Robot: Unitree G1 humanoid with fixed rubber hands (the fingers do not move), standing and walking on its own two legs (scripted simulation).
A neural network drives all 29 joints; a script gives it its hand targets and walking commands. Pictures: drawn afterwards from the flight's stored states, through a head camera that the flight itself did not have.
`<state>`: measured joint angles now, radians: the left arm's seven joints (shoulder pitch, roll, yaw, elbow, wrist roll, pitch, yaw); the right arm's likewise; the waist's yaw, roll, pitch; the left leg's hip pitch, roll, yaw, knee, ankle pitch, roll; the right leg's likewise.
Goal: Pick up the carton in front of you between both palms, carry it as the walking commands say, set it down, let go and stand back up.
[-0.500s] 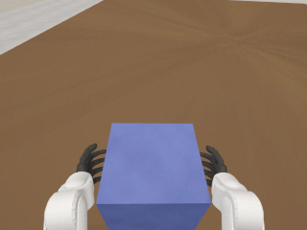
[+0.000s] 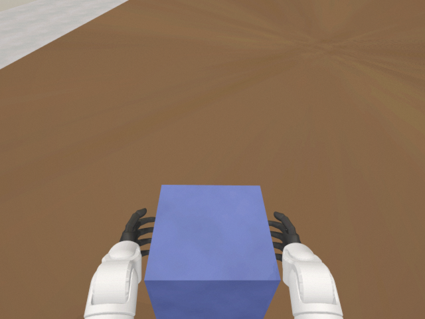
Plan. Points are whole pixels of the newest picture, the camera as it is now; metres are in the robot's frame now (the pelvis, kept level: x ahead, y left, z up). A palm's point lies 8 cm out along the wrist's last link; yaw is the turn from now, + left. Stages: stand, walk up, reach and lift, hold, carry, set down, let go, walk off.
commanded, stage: carry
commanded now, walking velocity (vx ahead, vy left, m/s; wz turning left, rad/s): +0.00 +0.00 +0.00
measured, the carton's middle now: (210, 259) +0.29 +0.00 -0.05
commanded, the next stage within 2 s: hold in 1.28 s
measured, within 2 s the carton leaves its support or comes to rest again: neither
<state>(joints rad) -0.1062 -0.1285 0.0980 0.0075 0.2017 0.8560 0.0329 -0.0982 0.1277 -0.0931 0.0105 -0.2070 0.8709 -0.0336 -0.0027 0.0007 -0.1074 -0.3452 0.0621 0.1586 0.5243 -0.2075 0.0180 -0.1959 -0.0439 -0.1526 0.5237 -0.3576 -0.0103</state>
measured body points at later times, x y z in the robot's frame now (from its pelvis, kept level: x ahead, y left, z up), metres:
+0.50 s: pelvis -0.01 +0.00 +0.00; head -0.02 -0.01 +0.45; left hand +0.29 +0.14 +0.03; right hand +0.28 -0.16 +0.02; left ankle +0.04 +0.11 -0.73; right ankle -0.05 -0.10 -0.73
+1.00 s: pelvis -0.01 -0.01 +0.00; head -0.03 -0.02 +0.45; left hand +0.28 +0.13 +0.03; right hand +0.28 -0.17 +0.02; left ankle +0.04 +0.11 -0.73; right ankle -0.05 -0.10 -0.73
